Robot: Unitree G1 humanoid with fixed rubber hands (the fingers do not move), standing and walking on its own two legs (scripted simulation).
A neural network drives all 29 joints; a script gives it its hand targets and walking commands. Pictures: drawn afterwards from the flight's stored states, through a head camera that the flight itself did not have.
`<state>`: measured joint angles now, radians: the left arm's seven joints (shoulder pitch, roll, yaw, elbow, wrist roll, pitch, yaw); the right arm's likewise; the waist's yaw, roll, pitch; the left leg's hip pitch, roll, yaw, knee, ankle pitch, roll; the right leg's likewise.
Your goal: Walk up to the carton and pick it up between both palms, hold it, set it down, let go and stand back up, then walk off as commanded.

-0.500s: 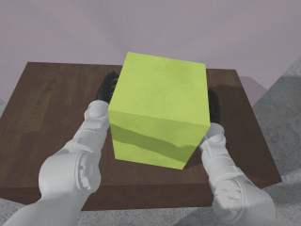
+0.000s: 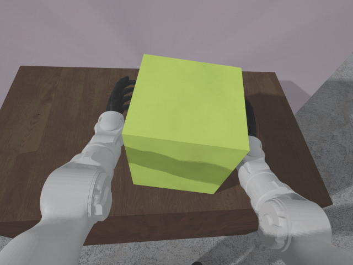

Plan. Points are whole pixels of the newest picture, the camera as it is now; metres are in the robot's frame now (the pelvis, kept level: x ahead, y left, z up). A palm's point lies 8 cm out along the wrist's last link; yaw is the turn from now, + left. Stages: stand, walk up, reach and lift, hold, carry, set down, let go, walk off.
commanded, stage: set down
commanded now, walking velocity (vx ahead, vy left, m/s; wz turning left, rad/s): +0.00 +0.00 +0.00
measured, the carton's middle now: (182, 131) +0.42 -0.02 +0.02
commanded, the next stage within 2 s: none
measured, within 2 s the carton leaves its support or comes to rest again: neither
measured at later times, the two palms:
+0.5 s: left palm (91, 140) +0.41 +0.18 +0.02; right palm (255, 155) +0.35 -0.18 +0.02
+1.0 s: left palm (74, 173) +0.33 +0.21 +0.02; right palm (259, 181) +0.29 -0.17 +0.02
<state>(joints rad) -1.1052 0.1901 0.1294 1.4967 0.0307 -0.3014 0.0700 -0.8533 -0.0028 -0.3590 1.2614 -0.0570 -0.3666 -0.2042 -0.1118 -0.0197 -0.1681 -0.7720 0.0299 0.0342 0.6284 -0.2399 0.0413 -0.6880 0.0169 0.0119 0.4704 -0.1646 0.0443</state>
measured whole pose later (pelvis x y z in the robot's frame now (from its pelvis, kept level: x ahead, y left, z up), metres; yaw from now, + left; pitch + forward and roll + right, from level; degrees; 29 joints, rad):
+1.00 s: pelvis -0.03 -0.01 +0.00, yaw +3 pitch +6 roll -4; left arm -0.52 0.31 -0.04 0.92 -0.18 -0.17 -0.04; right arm -0.38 0.01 -0.08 0.85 0.16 -0.29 -0.27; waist -0.06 -0.02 -0.04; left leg -0.53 0.03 -0.01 0.68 -0.26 0.03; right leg -0.45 0.02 -0.03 0.54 -0.20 0.02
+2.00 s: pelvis +0.00 -0.02 +0.02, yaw +2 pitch -9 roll -2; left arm 0.26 0.37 -0.07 0.18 -0.24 -0.06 -0.10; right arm 0.37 0.02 0.09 0.13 0.12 -0.12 -0.26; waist 0.05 -0.04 0.14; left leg -0.08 0.02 0.04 0.49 -0.26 0.02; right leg -0.02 0.01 0.02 0.39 -0.21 0.02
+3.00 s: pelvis +0.03 -0.02 +0.02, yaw +1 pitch -8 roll -1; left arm 0.33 0.28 0.00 0.24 -0.10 0.03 -0.09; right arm 0.40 -0.04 0.02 0.34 0.06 -0.20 -0.12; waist 0.04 -0.03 0.12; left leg -0.01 0.02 0.05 0.40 -0.25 0.01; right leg 0.03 0.01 0.03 0.32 -0.22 0.01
